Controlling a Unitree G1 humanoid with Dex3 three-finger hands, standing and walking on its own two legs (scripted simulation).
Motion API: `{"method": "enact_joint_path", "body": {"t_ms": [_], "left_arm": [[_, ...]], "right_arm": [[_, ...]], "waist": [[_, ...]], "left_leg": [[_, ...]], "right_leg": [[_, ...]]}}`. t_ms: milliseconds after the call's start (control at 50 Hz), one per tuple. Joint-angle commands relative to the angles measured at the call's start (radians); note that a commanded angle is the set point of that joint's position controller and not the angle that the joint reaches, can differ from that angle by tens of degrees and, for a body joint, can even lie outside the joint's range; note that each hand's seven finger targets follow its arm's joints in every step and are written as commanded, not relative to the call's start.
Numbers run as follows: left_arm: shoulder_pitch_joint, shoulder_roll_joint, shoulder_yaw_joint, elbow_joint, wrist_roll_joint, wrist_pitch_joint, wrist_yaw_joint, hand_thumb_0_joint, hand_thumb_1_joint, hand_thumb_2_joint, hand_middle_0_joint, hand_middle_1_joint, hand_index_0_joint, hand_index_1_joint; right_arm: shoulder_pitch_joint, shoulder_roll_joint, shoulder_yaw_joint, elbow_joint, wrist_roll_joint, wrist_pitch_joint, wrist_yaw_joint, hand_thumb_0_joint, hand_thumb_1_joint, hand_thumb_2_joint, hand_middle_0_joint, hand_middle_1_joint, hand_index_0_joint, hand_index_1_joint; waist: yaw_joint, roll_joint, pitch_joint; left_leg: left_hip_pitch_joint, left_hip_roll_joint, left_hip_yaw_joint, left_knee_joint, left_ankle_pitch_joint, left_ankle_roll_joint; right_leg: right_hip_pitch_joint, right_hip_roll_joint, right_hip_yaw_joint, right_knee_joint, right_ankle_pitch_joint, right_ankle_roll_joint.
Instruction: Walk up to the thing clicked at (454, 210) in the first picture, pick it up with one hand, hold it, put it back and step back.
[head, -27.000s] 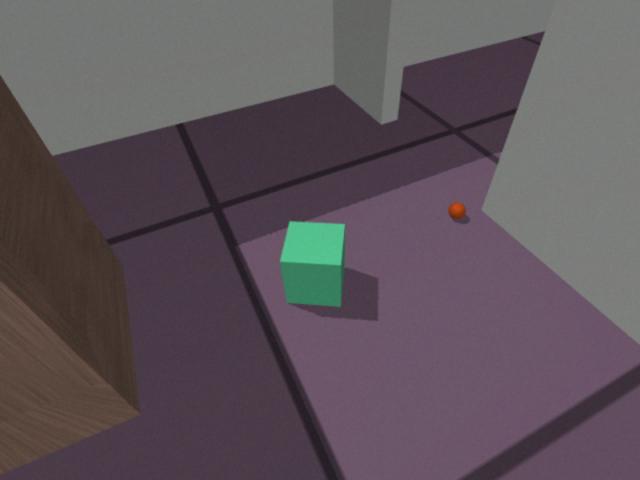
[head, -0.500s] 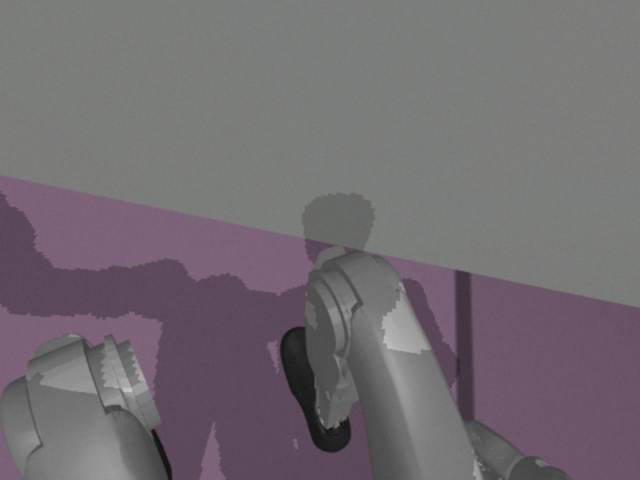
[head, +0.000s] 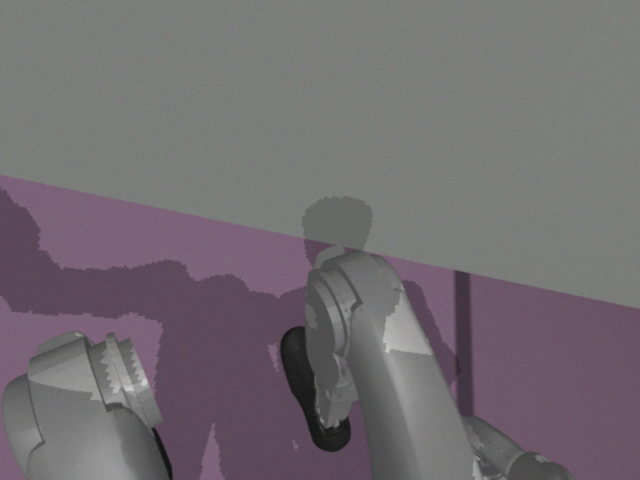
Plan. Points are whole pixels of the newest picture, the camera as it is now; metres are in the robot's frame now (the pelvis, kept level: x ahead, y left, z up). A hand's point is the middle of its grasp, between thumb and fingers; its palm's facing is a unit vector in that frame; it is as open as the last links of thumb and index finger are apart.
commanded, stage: close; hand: left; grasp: from above
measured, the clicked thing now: out of the picture +0.43 +0.34 -0.25
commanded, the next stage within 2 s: settle in 0.88 s
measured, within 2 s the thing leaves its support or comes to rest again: leaves its support in 1.30 s
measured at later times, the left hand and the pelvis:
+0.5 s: hand out of the picture +0.41 +0.33 -0.23, palm faces -0.43 -0.15 -0.89, open 9.7 cm; pelvis +0.00 +0.00 +0.00, yaw +0 degrees
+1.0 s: hand out of the picture +0.42 +0.33 -0.23, palm faces -0.42 -0.16 -0.89, open 9.5 cm; pelvis +0.00 +0.00 +0.00, yaw +0 degrees
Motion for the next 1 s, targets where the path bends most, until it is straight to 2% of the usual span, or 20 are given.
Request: {"method": "enact_joint_path", "body": {"t_ms": [0, 20, 100, 180, 260, 360, 380, 400, 420, 440, 460, 520, 560, 620, 680, 700, 780, 860, 900, 980], "left_arm": [[-0.225, 0.243, 0.025, -0.102, -0.023, 0.009, 0.031, 0.000, -0.170, 0.874, -0.188, -1.146, -0.265, -1.066], [-0.235, 0.225, 0.008, -0.085, -0.022, 0.009, 0.024, 0.000, -0.168, 0.864, -0.186, -1.153, -0.267, -1.068], [-0.235, 0.246, 0.021, -0.092, -0.033, 0.002, 0.018, 0.000, -0.125, 0.854, -0.219, -1.142, -0.301, -1.057], [-0.214, 0.236, 0.010, -0.082, -0.033, -0.010, 0.013, 0.000, -0.053, 0.843, -0.252, -1.163, -0.346, -1.065], [-0.224, 0.247, 0.012, -0.116, -0.029, -0.023, 0.023, 0.000, 0.047, 0.821, -0.316, -1.163, -0.420, -1.055], [-0.232, 0.220, -0.012, -0.136, -0.028, -0.018, 0.044, 0.000, 0.155, 0.751, -0.370, -1.146, -0.493, -1.018], [-0.237, 0.251, 0.013, -0.136, -0.023, -0.017, 0.049, 0.000, 0.173, 0.733, -0.376, -1.150, -0.506, -1.015], [-0.237, 0.243, 0.006, -0.123, -0.017, -0.014, 0.050, 0.000, 0.193, 0.723, -0.388, -1.147, -0.520, -1.010], [-0.238, 0.232, -0.001, -0.124, -0.024, -0.009, 0.056, 0.000, 0.220, 0.752, -0.417, -1.147, -0.542, -1.017], [-0.228, 0.246, 0.013, -0.118, -0.022, -0.005, 0.063, 0.000, 0.256, 0.770, -0.444, -1.152, -0.568, -1.023], [-0.229, 0.220, -0.007, -0.113, -0.026, -0.001, 0.062, 0.000, 0.273, 0.756, -0.455, -1.148, -0.582, -1.016], [-0.231, 0.241, 0.004, -0.091, -0.026, 0.006, 0.058, 0.000, 0.334, 0.783, -0.515, -1.144, -0.635, -1.020], [-0.231, 0.254, 0.018, -0.086, -0.027, 0.009, 0.061, 0.000, 0.391, 0.809, -0.564, -1.145, -0.679, -1.025], [-0.231, 0.227, -0.001, -0.081, -0.025, 0.008, 0.054, 0.000, 0.461, 0.817, -0.620, -1.137, -0.735, -1.018], [-0.234, 0.250, 0.006, -0.084, -0.022, 0.007, 0.044, 0.000, 0.498, 0.822, -0.659, -1.128, -0.769, -1.014], [-0.237, 0.264, 0.015, -0.096, -0.023, 0.007, 0.048, 0.000, 0.519, 0.817, -0.672, -1.122, -0.784, -1.007], [-0.223, 0.230, 0.000, -0.074, -0.028, 0.007, 0.036, 0.000, 0.565, 0.812, -0.720, -1.093, -0.824, -0.984], [-0.226, 0.248, 0.003, -0.070, -0.032, 0.004, 0.035, 0.000, 0.615, 0.821, -0.775, -1.071, -0.872, -0.970], [-0.222, 0.243, 0.004, -0.088, -0.033, 0.002, 0.035, 0.000, 0.627, 0.813, -0.784, -1.054, -0.880, -0.955], [-0.217, 0.239, -0.006, -0.059, -0.035, 0.002, 0.032, 0.000, 0.624, 0.792, -0.835, -1.071, -0.942, -0.963]], "right_arm": [[0.163, -0.337, -0.102, 0.004, 0.012, -0.001, -0.011, 0.000, -0.894, -0.898, 0.200, 0.299, 0.200, 0.299], [0.163, -0.338, -0.104, -0.001, 0.016, -0.003, -0.012, 0.000, -0.894, -0.898, 0.200, 0.299, 0.200, 0.299], [0.165, -0.336, -0.095, 0.002, 0.018, -0.003, -0.014, 0.000, -0.894, -0.899, 0.200, 0.299, 0.200, 0.299], [0.171, -0.326, -0.085, -0.004, 0.014, 0.003, -0.015, 0.000, -0.894, -0.898, 0.200, 0.299, 0.200, 0.299], [0.162, -0.335, -0.087, -0.002, 0.010, 0.006, -0.018, 0.000, -0.895, -0.898, 0.200, 0.299, 0.200, 0.299], [0.152, -0.342, -0.096, -0.005, 0.004, 0.005, -0.018, 0.000, -0.894, -0.897, 0.200, 0.299, 0.200, 0.299], [0.162, -0.345, -0.093, -0.008, 0.008, 0.005, -0.016, 0.000, -0.895, -0.897, 0.200, 0.299, 0.200, 0.299], [0.168, -0.345, -0.092, -0.007, 0.007, 0.004, -0.015, 0.000, -0.895, -0.897, 0.200, 0.299, 0.200, 0.299], [0.149, -0.343, -0.095, -0.004, 0.006, 0.002, -0.017, 0.000, -0.894, -0.897, 0.200, 0.299, 0.200, 0.299], [0.158, -0.343, -0.095, -0.002, 0.004, 0.004, -0.018, 0.000, -0.894, -0.897, 0.200, 0.299, 0.200, 0.299], [0.152, -0.342, -0.094, -0.007, 0.003, 0.002, -0.018, 0.000, -0.895, -0.897, 0.200, 0.299, 0.200, 0.299], [0.164, -0.344, -0.089, -0.004, 0.006, -0.002, -0.018, 0.000, -0.896, -0.897, 0.200, 0.299, 0.200, 0.299], [0.159, -0.348, -0.089, -0.001, 0.005, -0.002, -0.020, 0.000, -0.896, -0.898, 0.200, 0.299, 0.199, 0.299], [0.149, -0.344, -0.086, -0.001, 0.000, -0.001, -0.017, 0.000, -0.896, -0.897, 0.200, 0.299, 0.199, 0.299], [0.142, -0.340, -0.073, -0.016, 0.005, -0.008, -0.013, 0.000, -0.897, -0.898, 0.200, 0.299, 0.199, 0.299], [0.155, -0.353, -0.087, -0.008, 0.004, -0.003, -0.015, 0.000, -0.896, -0.898, 0.200, 0.299, 0.199, 0.299], [0.150, -0.350, -0.085, -0.014, 0.006, -0.011, -0.011, 0.000, -0.896, -0.898, 0.200, 0.299, 0.199, 0.299], [0.156, -0.354, -0.084, -0.012, 0.008, -0.008, -0.014, 0.000, -0.898, -0.899, 0.200, 0.299, 0.199, 0.299], [0.164, -0.350, -0.083, -0.008, 0.001, -0.007, -0.011, 0.000, -0.897, -0.898, 0.200, 0.299, 0.199, 0.299], [0.164, -0.351, -0.076, -0.018, 0.004, -0.003, -0.016, 0.000, -0.910, -0.901, 0.200, 0.300, 0.200, 0.300]], "waist": [[-0.038, 0.482, -0.610], [-0.043, 0.498, -0.598], [-0.040, 0.480, -0.604], [-0.044, 0.491, -0.599], [-0.042, 0.506, -0.603], [-0.042, 0.498, -0.604], [-0.043, 0.512, -0.611], [-0.049, 0.514, -0.603], [-0.043, 0.500, -0.594], [-0.041, 0.498, -0.598], [-0.049, 0.483, -0.592], [-0.054, 0.483, -0.588], [-0.045, 0.485, -0.586], [-0.053, 0.500, -0.578], [-0.052, 0.489, -0.566], [-0.050, 0.511, -0.579], [-0.053, 0.498, -0.562], [-0.052, 0.496, -0.562], [-0.047, 0.498, -0.592], [-0.061, 0.481, -0.569]], "left_leg": [[0.479, 0.015, 0.121, -0.306, 0.214, 0.008], [0.477, 0.016, 0.122, -0.310, 0.211, 0.005], [0.472, 0.017, 0.122, -0.299, 0.220, 0.007], [0.474, 0.018, 0.125, -0.298, 0.222, 0.005], [0.489, 0.019, 0.121, -0.304, 0.225, 0.002], [0.489, 0.021, 0.120, -0.312, 0.203, 0.000], [0.510, 0.022, 0.113, -0.315, 0.221, -0.002], [0.502, 0.022, 0.118, -0.310, 0.218, -0.001], [0.486, 0.023, 0.118, -0.313, 0.202, -0.002], [0.482, 0.022, 0.122, -0.313, 0.200, 0.000], [0.468, 0.020, 0.125, -0.307, 0.194, 0.002], [0.467, 0.020, 0.128, -0.300, 0.210, 0.005], [0.475, 0.021, 0.112, -0.319, 0.206, 0.001], [0.491, 0.024, 0.102, -0.328, 0.208, -0.004], [0.481, 0.020, 0.110, -0.311, 0.204, 0.001], [0.486, 0.020, 0.114, -0.326, 0.209, 0.001], [0.491, 0.020, 0.108, -0.317, 0.201, -0.002], [0.474, 0.019, 0.110, -0.328, 0.189, 0.000], [0.497, 0.021, 0.110, -0.321, 0.220, -0.001], [0.466, 0.019, 0.116, -0.316, 0.195, 0.002]], "right_leg": [[0.292, 0.038, -0.151, -0.183, 0.220, -0.085], [0.290, 0.037, -0.146, -0.180, 0.219, -0.089], [0.307, 0.038, -0.148, -0.182, 0.226, -0.087], [0.320, 0.039, -0.149, -0.177, 0.229, -0.088], [0.311, 0.040, -0.157, -0.179, 0.230, -0.088], [0.307, 0.042, -0.156, -0.188, 0.211, -0.090], [0.292, 0.040, -0.162, -0.175, 0.226, -0.090], [0.296, 0.041, -0.157, -0.177, 0.225, -0.091], [0.302, 0.041, -0.155, -0.184, 0.214, -0.091], [0.312, 0.044, -0.153, -0.194, 0.212, -0.091], [0.311, 0.042, -0.150, -0.200, 0.207, -0.090], [0.315, 0.041, -0.148, -0.192, 0.224, -0.089], [0.295, 0.039, -0.159, -0.188, 0.212, -0.090], [0.282, 0.037, -0.165, -0.179, 0.212, -0.088], [0.288, 0.033, -0.162, -0.177, 0.217, -0.085], [0.307, 0.039, -0.155, -0.192, 0.215, -0.089], [0.279, 0.034, -0.161, -0.178, 0.210, -0.086], [0.293, 0.036, -0.158, -0.190, 0.200, -0.089], [0.307, 0.039, -0.159, -0.190, 0.224, -0.088], [0.321, 0.039, -0.152, -0.197, 0.214, -0.090]]}}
